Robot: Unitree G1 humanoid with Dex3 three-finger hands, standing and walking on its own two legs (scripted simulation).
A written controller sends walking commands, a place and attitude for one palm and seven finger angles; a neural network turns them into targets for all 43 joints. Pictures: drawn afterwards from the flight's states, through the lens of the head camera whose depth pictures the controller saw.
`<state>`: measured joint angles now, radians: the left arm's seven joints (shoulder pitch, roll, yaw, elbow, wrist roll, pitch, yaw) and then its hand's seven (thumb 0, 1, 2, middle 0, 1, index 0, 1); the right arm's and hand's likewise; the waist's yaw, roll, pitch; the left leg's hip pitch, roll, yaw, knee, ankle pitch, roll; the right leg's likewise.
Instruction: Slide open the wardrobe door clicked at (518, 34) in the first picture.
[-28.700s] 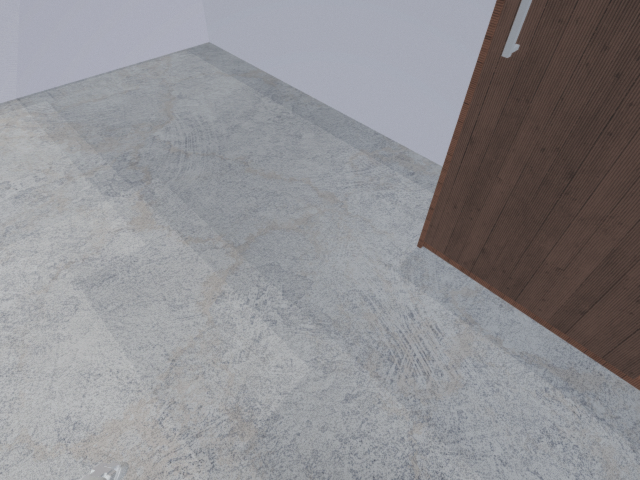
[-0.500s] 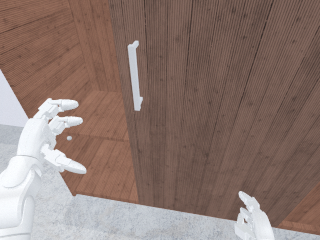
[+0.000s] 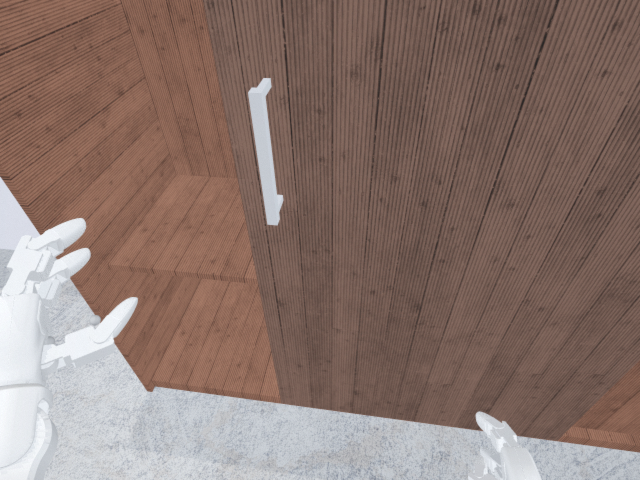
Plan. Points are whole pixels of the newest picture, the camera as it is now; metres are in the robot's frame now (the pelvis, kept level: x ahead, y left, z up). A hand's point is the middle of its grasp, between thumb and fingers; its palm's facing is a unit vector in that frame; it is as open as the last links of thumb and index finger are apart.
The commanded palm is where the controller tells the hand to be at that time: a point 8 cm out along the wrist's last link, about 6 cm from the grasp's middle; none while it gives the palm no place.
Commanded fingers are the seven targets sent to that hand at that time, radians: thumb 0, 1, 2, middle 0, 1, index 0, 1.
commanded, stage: draw the hand back to the body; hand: left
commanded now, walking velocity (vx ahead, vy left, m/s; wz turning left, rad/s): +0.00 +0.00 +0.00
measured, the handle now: (269, 157) +0.50 +0.14 +0.18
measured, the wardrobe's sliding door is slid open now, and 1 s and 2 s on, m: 0.45 0.45 0.45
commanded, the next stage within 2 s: step back with the hand held close in 0.52 s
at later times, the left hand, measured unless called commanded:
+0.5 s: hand (85, 336) +0.19 +0.26 +0.16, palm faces +0.47 -0.81 -0.34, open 7.4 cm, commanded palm +0.14 +0.30 +0.17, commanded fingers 0.00 0.90 0.90 -0.20 -0.30 -0.20 -0.30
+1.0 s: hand (82, 343) +0.19 +0.27 +0.15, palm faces +0.35 -0.81 -0.48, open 7.4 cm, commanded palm +0.13 +0.31 +0.17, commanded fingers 0.00 0.90 0.90 -0.20 -0.30 -0.20 -0.30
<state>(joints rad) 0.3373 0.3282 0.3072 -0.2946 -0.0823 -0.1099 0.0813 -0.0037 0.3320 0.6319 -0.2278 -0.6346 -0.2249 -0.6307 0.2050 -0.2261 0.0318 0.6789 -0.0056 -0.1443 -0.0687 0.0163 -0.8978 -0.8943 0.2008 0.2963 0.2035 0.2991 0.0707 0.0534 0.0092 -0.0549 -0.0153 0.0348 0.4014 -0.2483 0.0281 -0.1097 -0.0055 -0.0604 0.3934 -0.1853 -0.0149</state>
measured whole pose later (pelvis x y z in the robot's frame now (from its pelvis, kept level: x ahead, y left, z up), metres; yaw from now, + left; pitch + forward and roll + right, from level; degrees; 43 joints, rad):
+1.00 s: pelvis -0.02 +0.02 -0.01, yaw -1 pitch +0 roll +0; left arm 0.54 0.41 0.39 -0.46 -0.04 -0.17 0.11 0.01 0.89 0.90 -0.22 -0.31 -0.21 -0.30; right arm 0.20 -0.24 -0.01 0.55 0.00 -0.04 -0.08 0.01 -0.90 -0.89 0.20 0.30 0.20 0.30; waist 0.00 0.00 -0.01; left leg -0.26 -0.02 0.07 0.51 -0.27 0.05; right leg -0.31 -0.02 -0.03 0.49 -0.18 0.01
